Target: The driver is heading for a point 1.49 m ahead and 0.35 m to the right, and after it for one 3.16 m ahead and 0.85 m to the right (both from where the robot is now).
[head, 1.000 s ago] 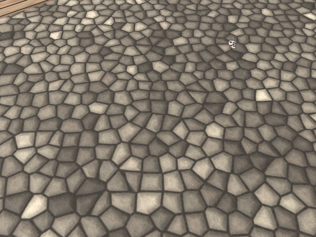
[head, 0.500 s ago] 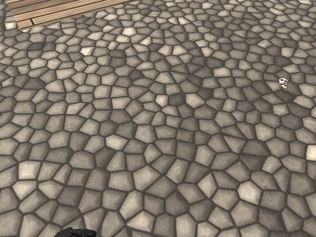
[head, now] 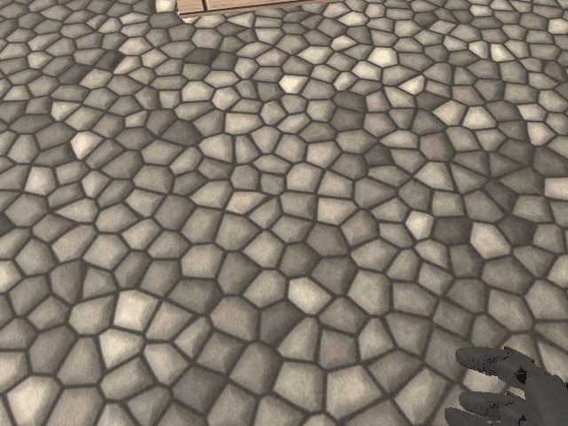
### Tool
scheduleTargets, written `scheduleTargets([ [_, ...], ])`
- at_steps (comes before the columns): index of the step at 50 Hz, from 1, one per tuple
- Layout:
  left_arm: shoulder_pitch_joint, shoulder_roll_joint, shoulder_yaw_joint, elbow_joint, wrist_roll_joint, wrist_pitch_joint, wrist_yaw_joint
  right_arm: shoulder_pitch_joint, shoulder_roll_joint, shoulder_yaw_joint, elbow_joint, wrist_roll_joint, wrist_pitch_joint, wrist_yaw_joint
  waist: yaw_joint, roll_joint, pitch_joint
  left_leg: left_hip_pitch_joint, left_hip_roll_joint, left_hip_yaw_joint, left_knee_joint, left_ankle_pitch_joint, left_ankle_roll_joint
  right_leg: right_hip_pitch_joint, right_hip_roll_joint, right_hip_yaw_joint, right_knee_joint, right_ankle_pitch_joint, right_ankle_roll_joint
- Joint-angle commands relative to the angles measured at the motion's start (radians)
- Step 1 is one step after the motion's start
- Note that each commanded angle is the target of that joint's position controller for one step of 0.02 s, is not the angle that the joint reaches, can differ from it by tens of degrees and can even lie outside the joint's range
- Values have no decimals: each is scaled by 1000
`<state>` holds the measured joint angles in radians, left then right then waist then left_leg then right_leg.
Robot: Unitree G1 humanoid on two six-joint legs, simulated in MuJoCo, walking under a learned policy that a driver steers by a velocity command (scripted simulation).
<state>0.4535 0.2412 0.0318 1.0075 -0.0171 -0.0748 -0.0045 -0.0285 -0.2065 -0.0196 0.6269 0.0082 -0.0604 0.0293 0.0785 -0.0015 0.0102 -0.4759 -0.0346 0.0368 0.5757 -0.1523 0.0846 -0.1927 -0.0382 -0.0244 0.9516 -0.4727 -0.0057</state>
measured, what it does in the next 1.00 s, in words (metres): walks ahead: right foot, then left foot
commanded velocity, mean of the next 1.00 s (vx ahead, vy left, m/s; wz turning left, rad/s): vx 0.50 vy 0.00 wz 0.02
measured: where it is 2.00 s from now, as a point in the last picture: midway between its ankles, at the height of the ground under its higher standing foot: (345, 196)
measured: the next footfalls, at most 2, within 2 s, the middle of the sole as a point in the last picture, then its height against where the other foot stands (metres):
right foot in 0.46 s outside the picture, level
left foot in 0.98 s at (279, 320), level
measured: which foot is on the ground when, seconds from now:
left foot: down 0.00-0.48, up 0.50-0.96, down 0.98-1.00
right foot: up 0.00-0.44, down 0.46-0.98, up 1.00-1.00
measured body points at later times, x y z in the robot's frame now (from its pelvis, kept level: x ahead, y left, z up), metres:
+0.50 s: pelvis +0.28 -0.05 +0.00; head +0.32 -0.06 +0.45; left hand +0.49 +0.19 -0.09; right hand +0.26 -0.32 -0.14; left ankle +0.10 +0.08 -0.68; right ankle +0.39 -0.15 -0.72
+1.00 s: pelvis +0.56 -0.01 +0.00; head +0.59 +0.00 +0.45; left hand +0.52 +0.26 -0.14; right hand +0.78 -0.24 -0.09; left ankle +0.68 +0.09 -0.73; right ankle +0.39 -0.15 -0.72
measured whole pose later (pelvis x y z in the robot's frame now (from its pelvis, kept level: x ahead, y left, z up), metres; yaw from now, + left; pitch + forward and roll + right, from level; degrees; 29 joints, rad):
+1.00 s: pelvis +0.56 -0.01 +0.00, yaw +0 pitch +2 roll -2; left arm 0.38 0.27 0.08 1.00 -0.02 -0.05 0.01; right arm -0.01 -0.24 -0.06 0.83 0.01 -0.09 0.03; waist 0.07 0.00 0.02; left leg -0.49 0.02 0.02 0.51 -0.06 0.05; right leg 0.01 -0.01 -0.03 0.44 -0.44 0.00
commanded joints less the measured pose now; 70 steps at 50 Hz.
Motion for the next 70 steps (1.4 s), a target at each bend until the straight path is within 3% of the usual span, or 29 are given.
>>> scheduleTargets([
  [1, -125, 160, 42, -132, -29, -52, -4, 320, -178, -70, 62, 4, 14, -24, -173, 92, -179, 690, 343, -471, -256, 71, 221, -652, -58, 81, 354, 50, -14],
  [2, -152, 139, 46, -137, -14, -44, 10, 240, -142, -61, 58, 3, 7, -18, -126, 47, -91, 514, 292, -377, -302, 139, 188, -598, -81, 68, 279, 116, -5],
  [3, -131, 122, 52, -130, 1, -29, 20, 192, -107, -54, 58, -3, -3, -12, -77, 67, -52, 387, 245, -304, -341, 172, 159, -516, -103, 77, 222, 165, 1],
  [6, -99, 60, 47, -130, 11, 0, 20, 204, -122, -64, 95, -8, -26, -3, -31, 70, -40, 252, 229, -230, -407, 228, 174, -432, -106, 72, 161, 255, 15],
  [13, -382, 46, 37, -218, 13, -11, 4, 339, -177, -76, 196, 4, -27, -38, -103, 62, 22, 270, 193, -123, -425, 208, 126, -431, -62, 52, -288, 615, 9],
  [19, -519, 83, 34, -279, 3, -22, -31, 423, -204, -86, 272, 16, -13, -46, -129, 55, 50, 484, 282, -165, -336, 217, 103, -452, -33, 57, -434, 477, -44],
  [21, -443, 113, 47, -263, 4, -27, -35, 402, -222, -91, 277, 15, -3, -48, -79, 79, -3, 506, 274, -151, -233, 437, 79, -301, 10, 13, -460, 400, -74],
  [22, -307, 149, 68, -219, 7, -28, -32, 389, -206, -83, 275, 14, 1, -47, -14, 68, -83, 477, 224, -113, -81, 569, 57, -108, 39, -13, -475, 409, -103],
  [23, -115, 220, 91, -176, 18, -30, -25, 390, -172, -66, 255, 1, 2, -48, 52, -2, -230, 307, 165, -64, 195, 421, 22, 207, -89, 127, -435, 477, -166],
  [24, -8, 299, 112, -146, 16, -24, -27, 522, -59, -28, 254, -1, -18, -34, 21, -250, -386, -111, -6, -25, 589, -87, -58, 601, -326, 588, -516, 278, -338],
  [25, 8, 209, 85, -146, 6, -18, -28, 492, -126, -43, 273, 11, -41, -27, 45, -231, -419, -230, -6, -162, 709, -405, -47, 629, -341, 757, -628, 161, -335],
  [26, -92, 167, 70, -161, 4, -19, -23, 385, -196, -64, 243, 33, -53, -26, 34, -178, -254, -317, 51, -153, 745, -339, -34, 502, -307, 609, -648, 140, -281],
  [28, -232, 127, 57, -188, 19, -20, -22, 279, -177, -66, 223, 16, -52, -40, -19, -53, -88, -260, 135, -111, 638, -187, -34, 207, -239, 406, -703, 314, -239],
  [30, -258, 89, 46, -182, 27, -28, -25, 307, -138, -69, 230, 8, -31, -46, -74, -85, -65, -150, 169, -116, 556, -129, -37, 78, -193, 309, -759, 413, -221],
  [32, -238, 105, 50, -162, 19, -34, -22, 303, -108, -66, 229, 6, -18, -47, -87, -81, -44, -150, 178, -102, 487, -93, -51, 42, -185, 252, -796, 469, -231],
  [39, -145, 153, 62, -108, 4, -25, 4, 64, -84, -53, 174, 2, -20, -32, -33, -64, 25, -139, 139, -57, 79, 244, -81, 33, -136, 102, -840, 494, -192],
  [44, -69, 164, 69, -55, -5, -9, 9, -59, -104, -47, 136, 13, -28, -9, -3, -61, 66, -154, 119, -62, -44, 206, -57, 177, -200, 116, -790, 482, -185],
  [47, -94, 189, 78, -51, -6, 6, 17, -5, -145, -60, 144, 13, -38, 3, -56, -82, 28, -39, 88, -38, -81, 97, -18, 237, -225, 118, -691, 663, -156],
  [49, -116, 155, 65, -63, -2, 14, 19, 263, -221, -100, 229, 4, -38, -6, -179, -54, -138, 347, 67, -20, -88, 102, 35, 144, -136, 47, -378, 845, -108],
  [50, -51, 83, 40, -86, 15, 7, 16, 416, -310, -121, 258, -14, -36, -14, -188, 110, -298, 730, 301, -335, -74, 78, 146, -177, -29, -14, -8, 536, -49],
  [51, 3, 20, 17, -76, 13, -14, 9, 462, -308, -116, 275, 1, -31, -7, -175, 295, -389, 896, 427, -708, -226, -107, 240, -443, 100, 61, 226, -103, -18],
  [52, -80, 127, 45, -85, -12, -31, 3, 424, -231, -92, 270, 9, -32, -7, -190, 205, -298, 831, 395, -677, -267, -224, 199, -551, 41, 144, 331, -97, -37],
  [53, -162, 155, 52, -112, -27, -40, 3, 331, -202, -82, 249, 8, -35, -9, -171, 155, -173, 689, 367, -548, -292, -187, 161, -589, -10, 114, 322, 4, -51],
  [54, -202, 151, 54, -115, -19, -41, 10, 258, -179, -73, 236, -3, -37, -8, -143, 83, -104, 549, 332, -451, -323, -102, 145, -549, -55, 92, 277, 97, -51],
  [56, -190, 119, 61, -111, -4, -23, 15, 205, -135, -59, 237, -20, -43, -5, -85, 95, -55, 383, 278, -335, -382, 18, 129, -440, -102, 97, 191, 188, -45],
  [58, -179, 85, 59, -106, -3, -4, 16, 221, -138, -60, 252, -14, -48, -6, -68, 93, -40, 335, 261, -273, -423, 76, 138, -414, -109, 86, 134, 222, -34],
  [61, -253, 83, 62, -126, 0, 11, 16, 264, -173, -68, 280, -19, -51, -24, -78, 62, 4, 349, 266, -187, -460, 153, 134, -506, -113, 95, 15, 362, -12],
  [66, -379, 63, 53, -165, -5, 7, -6, 300, -178, -62, 306, -19, -52, -42, -113, 61, 40, 359, 227, -21, -486, 198, 79, -474, -65, 76, -223, 597, -21],
  [70, -487, 47, 38, -216, -4, 8, -27, 366, -184, -63, 342, -12, -39, -47, -153, 37, 81, 497, 268, 38, -463, 254, 70, -518, -46, 48, -329, 591, -40],
])
Velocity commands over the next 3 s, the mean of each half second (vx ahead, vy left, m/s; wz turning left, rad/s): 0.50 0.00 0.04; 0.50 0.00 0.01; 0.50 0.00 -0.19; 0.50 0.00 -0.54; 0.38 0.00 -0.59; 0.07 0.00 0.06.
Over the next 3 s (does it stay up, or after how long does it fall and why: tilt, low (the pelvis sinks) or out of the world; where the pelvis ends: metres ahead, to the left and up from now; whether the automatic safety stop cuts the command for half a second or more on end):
stays up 1.40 -0.21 0.00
